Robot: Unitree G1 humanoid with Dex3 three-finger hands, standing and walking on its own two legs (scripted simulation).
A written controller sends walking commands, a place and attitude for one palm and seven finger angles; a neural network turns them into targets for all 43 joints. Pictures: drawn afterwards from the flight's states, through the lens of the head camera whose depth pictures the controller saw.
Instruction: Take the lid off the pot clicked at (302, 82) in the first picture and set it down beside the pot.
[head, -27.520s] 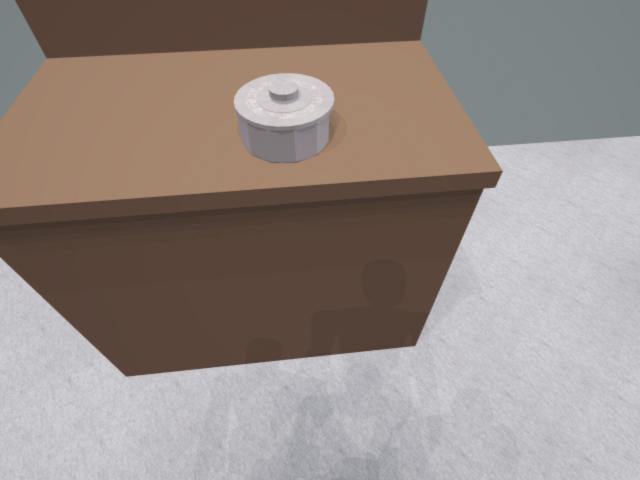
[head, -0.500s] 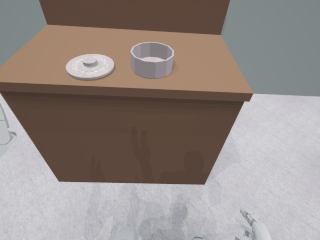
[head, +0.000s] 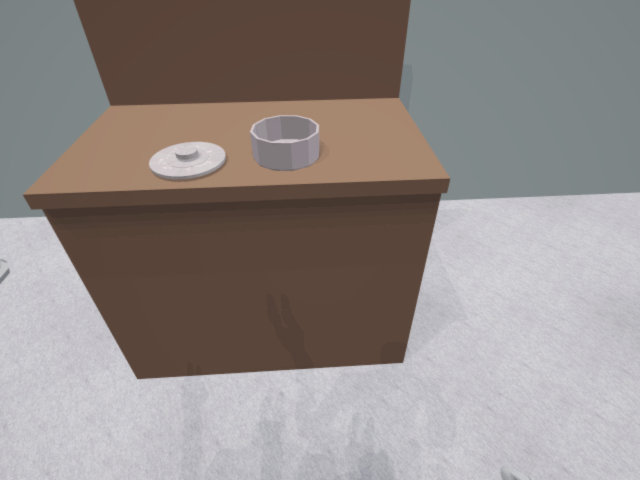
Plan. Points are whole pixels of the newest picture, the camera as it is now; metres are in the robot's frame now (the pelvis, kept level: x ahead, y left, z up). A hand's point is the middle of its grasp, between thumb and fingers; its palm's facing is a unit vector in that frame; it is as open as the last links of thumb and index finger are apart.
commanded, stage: stop stepping back and stand still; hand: left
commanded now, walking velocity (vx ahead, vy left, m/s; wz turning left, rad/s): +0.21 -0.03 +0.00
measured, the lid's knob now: (186, 152) +0.82 +0.39 +0.05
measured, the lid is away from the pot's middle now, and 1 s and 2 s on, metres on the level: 0.24 0.24 0.24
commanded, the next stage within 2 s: let the arm hang, fingers relaxed in 0.34 s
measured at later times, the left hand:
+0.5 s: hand (75, 341) +0.22 +0.28 +0.13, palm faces +0.43 -0.78 -0.45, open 7.4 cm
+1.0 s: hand out of the picture +0.04 +0.23 -0.17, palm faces +0.03 -0.97 -0.26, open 7.2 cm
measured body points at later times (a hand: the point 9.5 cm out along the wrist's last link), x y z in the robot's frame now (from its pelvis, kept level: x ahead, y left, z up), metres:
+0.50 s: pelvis -0.01 +0.01 -0.01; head -0.03 -0.03 +0.43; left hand +0.19 +0.32 +0.16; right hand +0.15 -0.21 -0.14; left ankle -0.01 +0.12 -0.72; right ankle -0.01 -0.08 -0.74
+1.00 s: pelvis +0.01 +0.02 +0.00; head +0.06 +0.02 +0.44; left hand +0.04 +0.28 -0.15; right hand +0.04 -0.24 -0.15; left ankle -0.03 +0.12 -0.74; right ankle -0.01 -0.08 -0.74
